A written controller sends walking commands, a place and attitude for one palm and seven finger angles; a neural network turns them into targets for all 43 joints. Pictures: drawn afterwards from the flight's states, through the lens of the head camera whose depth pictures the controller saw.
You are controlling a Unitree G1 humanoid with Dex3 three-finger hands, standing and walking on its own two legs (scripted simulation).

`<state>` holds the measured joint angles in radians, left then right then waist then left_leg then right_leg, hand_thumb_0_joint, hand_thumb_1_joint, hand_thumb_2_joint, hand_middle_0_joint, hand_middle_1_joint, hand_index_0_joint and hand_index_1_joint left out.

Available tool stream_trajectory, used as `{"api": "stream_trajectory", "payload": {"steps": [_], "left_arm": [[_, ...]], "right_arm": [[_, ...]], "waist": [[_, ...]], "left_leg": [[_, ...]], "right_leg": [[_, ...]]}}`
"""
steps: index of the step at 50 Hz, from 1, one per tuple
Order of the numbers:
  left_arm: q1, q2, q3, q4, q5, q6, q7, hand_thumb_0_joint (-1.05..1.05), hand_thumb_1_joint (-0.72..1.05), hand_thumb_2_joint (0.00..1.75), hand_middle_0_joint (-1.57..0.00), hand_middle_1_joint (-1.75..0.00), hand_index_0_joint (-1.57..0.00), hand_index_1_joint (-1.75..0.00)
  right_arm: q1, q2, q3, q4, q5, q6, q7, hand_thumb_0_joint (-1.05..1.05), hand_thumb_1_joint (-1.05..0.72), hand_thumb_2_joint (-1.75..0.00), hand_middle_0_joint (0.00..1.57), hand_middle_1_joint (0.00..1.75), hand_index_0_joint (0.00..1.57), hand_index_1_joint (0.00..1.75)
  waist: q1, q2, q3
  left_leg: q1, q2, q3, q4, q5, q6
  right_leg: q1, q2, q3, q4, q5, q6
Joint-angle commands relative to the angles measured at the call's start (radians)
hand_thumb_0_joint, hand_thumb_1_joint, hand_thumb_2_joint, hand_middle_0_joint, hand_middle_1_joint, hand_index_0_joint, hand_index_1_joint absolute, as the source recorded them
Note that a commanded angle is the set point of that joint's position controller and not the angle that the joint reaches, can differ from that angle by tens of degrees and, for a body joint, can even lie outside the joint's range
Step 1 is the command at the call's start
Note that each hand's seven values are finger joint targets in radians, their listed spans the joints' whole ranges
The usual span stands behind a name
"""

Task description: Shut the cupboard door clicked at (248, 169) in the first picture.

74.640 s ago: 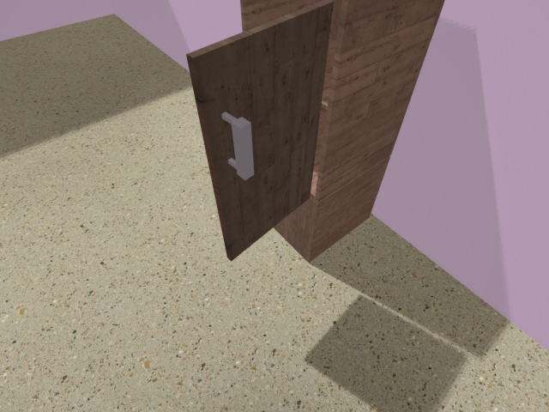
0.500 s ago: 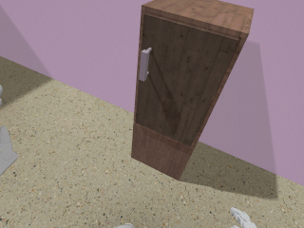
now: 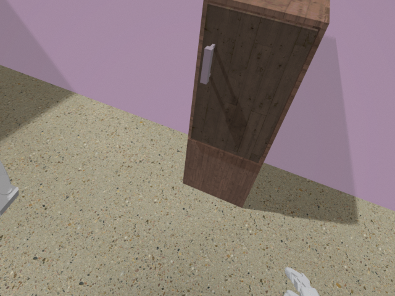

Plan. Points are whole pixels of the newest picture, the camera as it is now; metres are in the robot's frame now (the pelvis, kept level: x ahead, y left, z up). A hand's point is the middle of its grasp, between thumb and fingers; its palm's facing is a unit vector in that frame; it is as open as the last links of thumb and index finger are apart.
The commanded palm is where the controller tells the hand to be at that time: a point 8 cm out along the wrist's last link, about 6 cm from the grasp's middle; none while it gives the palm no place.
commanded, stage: stop stepping back and stand still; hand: left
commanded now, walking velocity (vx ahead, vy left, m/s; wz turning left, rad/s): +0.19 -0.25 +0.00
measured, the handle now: (208, 63) +0.85 -0.01 +0.08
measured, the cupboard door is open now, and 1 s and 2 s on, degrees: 0 0 0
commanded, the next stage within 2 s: let the arm hang, fingers relaxed in 0.30 s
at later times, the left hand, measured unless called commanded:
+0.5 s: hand (49, 228) +0.22 +0.28 +0.04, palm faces +0.25 -0.88 -0.40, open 7.4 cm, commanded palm none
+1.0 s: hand out of the picture -0.05 +0.20 -0.15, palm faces +0.04 -0.97 -0.22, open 7.3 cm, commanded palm none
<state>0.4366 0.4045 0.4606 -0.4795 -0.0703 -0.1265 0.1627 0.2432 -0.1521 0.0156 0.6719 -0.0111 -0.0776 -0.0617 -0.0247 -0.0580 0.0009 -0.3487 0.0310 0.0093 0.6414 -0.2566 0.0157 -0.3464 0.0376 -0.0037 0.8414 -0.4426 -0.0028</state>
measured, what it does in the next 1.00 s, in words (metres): steps on the spot: right foot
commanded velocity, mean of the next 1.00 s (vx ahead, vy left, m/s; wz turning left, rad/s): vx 0.03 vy -0.02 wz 0.00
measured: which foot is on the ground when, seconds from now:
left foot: down 0.00-1.00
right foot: up 0.00-0.20, down 0.22-1.00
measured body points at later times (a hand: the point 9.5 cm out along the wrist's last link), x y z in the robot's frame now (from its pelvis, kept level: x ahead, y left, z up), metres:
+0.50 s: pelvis -0.01 +0.03 -0.01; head -0.03 +0.03 +0.44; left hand +0.20 +0.32 +0.07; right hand +0.11 -0.24 -0.11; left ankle +0.06 +0.12 -0.73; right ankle -0.05 -0.09 -0.70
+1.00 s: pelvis +0.00 +0.02 +0.02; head +0.01 +0.02 +0.47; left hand -0.05 +0.26 -0.14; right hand -0.01 -0.19 -0.15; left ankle +0.02 +0.12 -0.73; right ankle -0.01 -0.10 -0.73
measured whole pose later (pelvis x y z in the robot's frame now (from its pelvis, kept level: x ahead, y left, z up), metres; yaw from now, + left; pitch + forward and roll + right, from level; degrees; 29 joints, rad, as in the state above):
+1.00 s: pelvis +0.00 +0.02 +0.02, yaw +1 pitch -1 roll +0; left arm 0.34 0.17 0.01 1.15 0.01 0.02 0.03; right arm 0.30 -0.13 0.01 1.11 -0.01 0.01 -0.04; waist 0.00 0.02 0.05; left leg -0.21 -0.03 0.01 0.42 -0.18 0.03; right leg -0.15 0.00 0.00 0.40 -0.23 0.01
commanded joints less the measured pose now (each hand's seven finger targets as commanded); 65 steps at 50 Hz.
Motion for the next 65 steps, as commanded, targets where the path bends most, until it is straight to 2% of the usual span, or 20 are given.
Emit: {"api": "stream_trajectory", "payload": {"steps": [1, 4, 8, 9, 11, 12, 14, 19, 20, 21, 23, 25, 29, 30, 33, 36, 38, 41, 49, 65], "left_arm": [[0.050, 0.199, 0.072, -0.402, 0.016, -0.110, -0.010, 0.00, 0.90, 0.90, -0.20, -0.30, -0.20, -0.30], [0.104, 0.191, 0.072, -0.305, 0.016, -0.087, 0.002, 0.00, 0.90, 0.90, -0.20, -0.30, -0.20, -0.30], [0.125, 0.216, 0.094, -0.185, 0.012, -0.044, 0.010, 0.00, 0.90, 0.90, -0.20, -0.30, -0.20, -0.30], [0.113, 0.203, 0.074, -0.193, 0.009, -0.038, 0.009, 0.00, 0.90, 0.90, -0.20, -0.30, -0.20, -0.30], [0.065, 0.247, 0.111, -0.184, 0.006, -0.045, 0.015, 0.00, 0.90, 0.90, -0.20, -0.30, -0.20, -0.30], [0.003, 0.252, 0.106, -0.212, 0.005, -0.061, 0.025, 0.00, 0.90, 0.90, -0.20, -0.30, -0.20, -0.30], [0.024, 0.177, 0.051, -0.147, 0.010, -0.061, 0.028, 0.00, 0.90, 0.90, -0.20, -0.30, -0.20, -0.30], [-0.057, 0.211, 0.056, -0.255, 0.024, -0.107, 0.034, 0.00, 0.90, 0.90, -0.20, -0.30, -0.20, -0.30], [-0.021, -0.084, -0.348, 0.559, 0.127, 0.058, -0.118, 0.00, 0.90, 0.90, -0.20, -0.30, -0.20, -0.30], [0.044, -0.116, -0.347, 0.573, 0.096, 0.137, -0.148, 0.00, 0.90, 0.90, -0.20, -0.30, -0.20, -0.30], [-0.060, -0.131, -0.370, 0.607, 0.102, 0.157, -0.155, 0.00, 0.90, 0.90, -0.20, -0.30, -0.20, -0.30], [-0.123, -0.099, -0.378, 0.731, 0.097, 0.157, -0.165, 0.00, 0.90, 0.90, -0.20, -0.30, -0.20, -0.30], [-0.072, -0.068, -0.394, 1.056, 0.094, 0.162, -0.168, 0.00, 0.90, 0.90, -0.20, -0.30, -0.20, -0.30], [-0.044, -0.044, -0.392, 1.130, 0.098, 0.157, -0.163, 0.00, 0.90, 0.90, -0.20, -0.30, -0.20, -0.30], [-0.161, 0.013, -0.405, 1.227, 0.096, 0.134, -0.151, 0.00, 0.90, 0.90, -0.20, -0.30, -0.20, -0.30], [-0.223, -0.103, -0.409, 1.320, 0.091, 0.115, -0.141, 0.00, 0.90, 0.90, -0.20, -0.30, -0.20, -0.30], [-0.149, -0.145, -0.425, 1.392, 0.082, 0.111, -0.139, 0.00, 0.90, 0.90, -0.20, -0.30, -0.20, -0.30], [-0.099, -0.140, -0.435, 1.490, 0.077, 0.124, -0.134, 0.00, 0.90, 0.90, -0.20, -0.30, -0.20, -0.30], [-0.052, -0.162, -0.450, 1.612, 0.079, 0.123, -0.133, 0.00, 0.90, 0.90, -0.20, -0.30, -0.20, -0.30], [-0.020, -0.201, -0.446, 1.639, 0.082, 0.118, -0.125, 0.00, 0.90, 0.90, -0.20, -0.30, -0.20, -0.30]], "right_arm": [[-0.126, -0.168, -0.061, -0.192, -0.005, -0.073, 0.025, 0.00, -0.90, -0.90, 0.20, 0.30, 0.20, 0.30], [-0.107, -0.164, -0.058, -0.194, -0.004, -0.039, 0.015, 0.00, -0.90, -0.90, 0.20, 0.30, 0.20, 0.30], [-0.086, -0.155, -0.058, -0.193, 0.002, 0.001, -0.011, 0.00, -0.90, -0.90, 0.20, 0.30, 0.20, 0.30], [-0.081, -0.152, -0.056, -0.195, 0.002, 0.009, -0.013, 0.00, -0.90, -0.90, 0.20, 0.30, 0.20, 0.30], [-0.082, -0.147, -0.058, -0.190, -0.002, 0.024, -0.014, 0.00, -0.90, -0.90, 0.20, 0.30, 0.20, 0.30], [-0.092, -0.153, -0.057, -0.188, 0.003, 0.015, -0.012, 0.00, -0.90, -0.90, 0.20, 0.30, 0.20, 0.30], [-0.101, -0.166, -0.070, -0.178, 0.023, -0.002, -0.010, 0.00, -0.90, -0.90, 0.20, 0.30, 0.20, 0.30], [-0.129, -0.161, -0.050, -0.167, 0.012, -0.022, -0.034, 0.00, -0.90, -0.90, 0.20, 0.30, 0.20, 0.30], [-0.022, -0.282, -0.080, 0.024, -0.015, -0.072, 0.085, 0.00, -0.90, -0.90, 0.20, 0.30, 0.20, 0.30], [0.032, -0.292, -0.074, -0.017, -0.004, 0.006, 0.075, 0.00, -0.90, -0.90, 0.20, 0.30, 0.20, 0.30], [0.002, -0.287, -0.066, -0.055, -0.032, 0.021, 0.051, 0.00, -0.90, -0.90, 0.20, 0.30, 0.20, 0.30], [-0.045, -0.278, -0.053, -0.061, -0.041, 0.030, 0.042, 0.00, -0.90, -0.90, 0.20, 0.30, 0.20, 0.30], [-0.108, -0.265, -0.050, 0.013, -0.031, 0.066, 0.042, 0.00, -0.90, -0.90, 0.20, 0.30, 0.20, 0.30], [-0.097, -0.232, -0.049, 0.042, -0.023, 0.074, 0.046, 0.00, -0.90, -0.90, 0.20, 0.30, 0.20, 0.30], [-0.045, -0.155, -0.046, 0.107, -0.016, 0.106, 0.049, 0.00, -0.90, -0.90, 0.20, 0.30, 0.20, 0.30], [0.067, -0.093, -0.046, 0.216, -0.018, 0.091, 0.043, 0.00, -0.90, -0.90, 0.20, 0.30, 0.20, 0.30], [0.077, -0.114, -0.039, 0.261, -0.009, 0.069, 0.033, 0.00, -0.90, -0.90, 0.20, 0.30, 0.20, 0.30], [0.072, -0.120, -0.030, 0.324, -0.001, 0.060, 0.018, 0.00, -0.90, -0.90, 0.20, 0.30, 0.20, 0.30], [0.109, -0.091, -0.027, 0.416, 0.004, 0.071, 0.016, 0.00, -0.90, -0.90, 0.20, 0.30, 0.20, 0.30], [0.143, -0.050, -0.023, 0.451, 0.002, 0.068, 0.015, 0.00, -0.90, -0.90, 0.20, 0.30, 0.20, 0.30]], "waist": [[0.027, 0.280, -0.050], [0.013, 0.341, -0.050], [0.006, 0.227, -0.089], [-0.001, 0.169, -0.094], [0.000, -0.027, -0.066], [0.008, -0.085, -0.040], [0.013, -0.108, 0.006], [0.004, 0.078, 0.020], [-0.080, 0.225, 0.044], [-0.029, 0.314, -0.031], [-0.018, 0.162, -0.027], [0.006, 0.034, -0.045], [0.069, 0.139, -0.063], [0.075, 0.119, -0.055], [0.004, -0.102, 0.022], [-0.042, 0.053, -0.014], [-0.005, 0.117, -0.071], [0.019, 0.153, -0.058], [0.017, 0.031, 0.052], [0.018, 0.062, 0.115]], "left_leg": [[-0.009, 0.250, -0.273, -0.511, -0.411, 0.070], [-0.036, 0.220, -0.166, -0.514, -0.408, 0.033], [-0.025, 0.147, -0.075, -0.346, -0.322, 0.005], [-0.067, 0.123, -0.061, -0.242, -0.266, 0.006], [-0.191, 0.041, 0.011, 0.108, -0.144, -0.017], [-0.254, 0.022, 0.012, 0.223, -0.115, -0.027], [-0.265, 0.033, -0.038, 0.297, -0.162, -0.024], [0.082, 0.014, 0.039, -0.089, 0.038, -0.006], [0.133, 0.142, -0.113, -0.008, 0.460, 0.039], [0.081, 0.246, -0.318, -0.126, 0.559, 0.130], [-0.009, 0.316, -0.502, -0.247, 0.375, 0.204], [-0.055, 0.281, -0.453, -0.293, 0.150, 0.197], [-0.197, 0.147, -0.230, -0.308, -0.202, 0.102], [-0.235, 0.076, -0.154, -0.262, -0.263, 0.058], [-0.017, -0.065, -0.011, 0.098, -0.129, -0.025], [0.128, -0.015, -0.039, -0.022, 0.040, -0.006], [0.211, 0.064, -0.123, -0.190, 0.260, 0.015], [0.165, 0.086, -0.148, -0.263, 0.299, 0.036], [0.151, 0.061, -0.110, -0.337, 0.092, 0.027], [0.140, 0.045, -0.091, -0.339, 0.074, 0.023]], "right_leg": [[-0.003, 0.001, -0.019, 0.044, 0.063, -0.006], [0.110, 0.045, -0.110, -0.131, 0.019, -0.019], [0.278, 0.051, -0.125, -0.451, 0.016, -0.051], [0.315, -0.010, -0.054, -0.489, 0.025, -0.080], [0.258, -0.264, 0.314, -0.612, -0.080, -0.202], [0.254, -0.343, 0.380, -0.633, -0.030, -0.245], [0.202, -0.339, 0.348, -0.585, 0.048, -0.250], [0.066, -0.221, 0.081, -0.438, 0.202, -0.125], [-0.155, -0.210, -0.112, -0.091, 0.409, -0.029], [-0.127, -0.073, -0.055, 0.080, 0.044, 0.016], [-0.174, -0.047, 0.047, 0.256, -0.194, 0.026], [-0.114, -0.077, 0.079, 0.236, -0.123, 0.029], [0.212, -0.051, 0.010, -0.184, 0.069, 0.014], [0.268, -0.066, 0.054, -0.281, 0.071, -0.004], [-0.120, -0.299, 0.416, -0.688, -0.327, -0.148], [-0.055, -0.218, 0.216, -0.530, 0.116, -0.131], [0.043, -0.121, 0.105, -0.432, 0.298, -0.054], [0.178, -0.104, 0.065, -0.439, 0.324, -0.027], [0.161, -0.121, 0.068, -0.525, 0.240, -0.029], [0.126, -0.122, 0.087, -0.528, 0.227, -0.032]]}}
